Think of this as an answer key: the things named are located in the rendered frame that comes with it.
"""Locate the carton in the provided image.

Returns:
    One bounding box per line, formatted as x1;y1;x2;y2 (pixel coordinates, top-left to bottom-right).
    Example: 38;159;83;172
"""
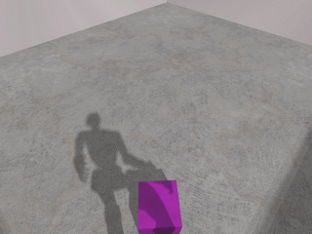
137;179;182;234

